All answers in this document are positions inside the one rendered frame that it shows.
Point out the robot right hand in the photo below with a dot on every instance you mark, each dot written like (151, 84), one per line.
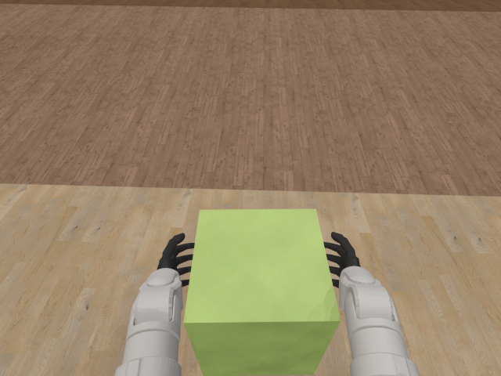
(347, 255)

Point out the carton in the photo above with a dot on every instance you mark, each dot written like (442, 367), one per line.
(260, 298)

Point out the left robot forearm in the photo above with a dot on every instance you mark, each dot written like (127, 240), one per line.
(151, 345)

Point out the right robot forearm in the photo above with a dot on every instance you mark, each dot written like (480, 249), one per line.
(374, 331)

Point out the robot left hand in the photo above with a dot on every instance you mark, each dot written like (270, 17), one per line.
(169, 259)

